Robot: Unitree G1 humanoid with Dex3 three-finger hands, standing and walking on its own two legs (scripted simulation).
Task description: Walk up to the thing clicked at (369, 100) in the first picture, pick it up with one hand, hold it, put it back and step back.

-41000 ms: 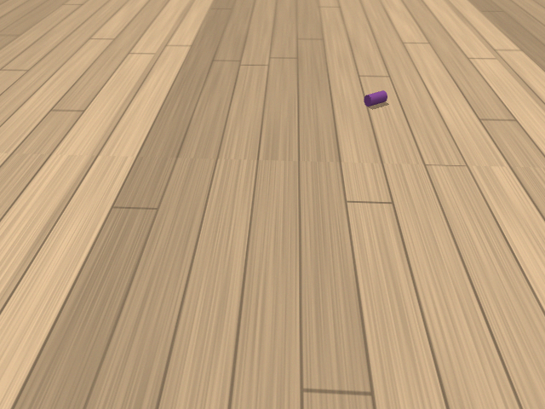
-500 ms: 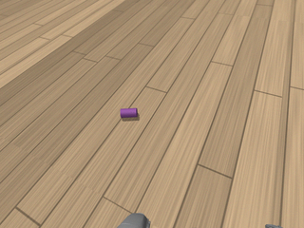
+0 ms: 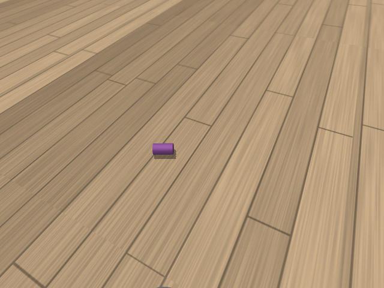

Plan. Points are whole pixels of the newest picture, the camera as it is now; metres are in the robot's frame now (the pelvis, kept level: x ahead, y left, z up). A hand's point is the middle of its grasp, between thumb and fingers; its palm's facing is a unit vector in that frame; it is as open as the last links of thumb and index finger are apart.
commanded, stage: step back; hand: left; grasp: from above
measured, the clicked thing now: (163, 148) +1.09 +0.25 -0.72
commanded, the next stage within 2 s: stand in 0.48 s
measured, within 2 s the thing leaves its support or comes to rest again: neither
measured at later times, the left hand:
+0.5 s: hand (82, 287) +0.15 +0.29 -0.14, palm faces -0.01 -0.94 -0.35, open 7.4 cm
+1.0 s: hand out of the picture +0.12 +0.28 -0.14, palm faces -0.06 -0.94 -0.33, open 7.4 cm
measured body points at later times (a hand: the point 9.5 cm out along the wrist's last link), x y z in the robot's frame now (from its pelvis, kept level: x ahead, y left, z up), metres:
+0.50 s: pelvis +0.05 +0.03 +0.01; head +0.07 +0.04 +0.46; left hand +0.16 +0.34 -0.12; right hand +0.18 -0.26 -0.11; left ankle +0.08 +0.15 -0.73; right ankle +0.02 -0.11 -0.73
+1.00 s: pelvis +0.04 +0.03 +0.02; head +0.04 +0.03 +0.47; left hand +0.12 +0.33 -0.11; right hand +0.10 -0.27 -0.11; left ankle +0.08 +0.15 -0.73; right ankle +0.02 -0.11 -0.73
